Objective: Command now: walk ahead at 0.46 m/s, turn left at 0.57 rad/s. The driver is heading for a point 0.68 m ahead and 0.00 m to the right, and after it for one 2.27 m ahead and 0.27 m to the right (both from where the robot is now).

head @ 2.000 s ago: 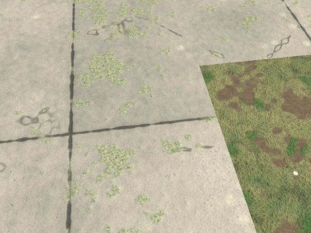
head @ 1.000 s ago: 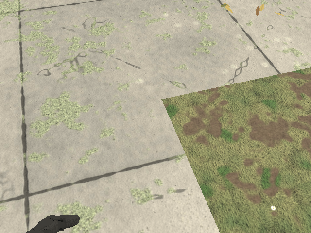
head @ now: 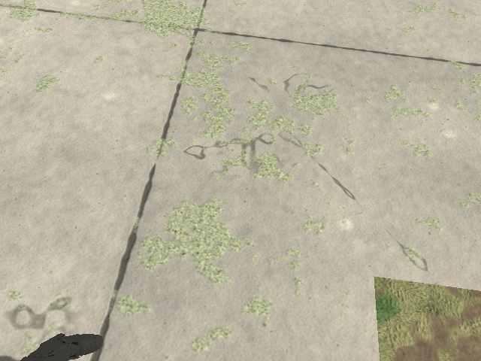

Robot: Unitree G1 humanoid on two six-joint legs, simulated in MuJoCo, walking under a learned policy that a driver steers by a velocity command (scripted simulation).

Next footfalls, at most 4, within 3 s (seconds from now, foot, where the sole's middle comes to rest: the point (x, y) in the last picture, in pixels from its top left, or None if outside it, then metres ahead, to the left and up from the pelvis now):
0.14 right None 0.27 -0.13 -0.78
0.64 left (156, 358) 0.47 0.18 -0.78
1.14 right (222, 260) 0.76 0.00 -0.78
1.60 left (153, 257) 0.77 0.21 -0.78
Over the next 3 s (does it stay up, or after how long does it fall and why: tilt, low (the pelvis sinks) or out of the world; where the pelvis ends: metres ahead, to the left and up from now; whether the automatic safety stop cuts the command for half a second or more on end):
stays up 0.67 0.10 -0.01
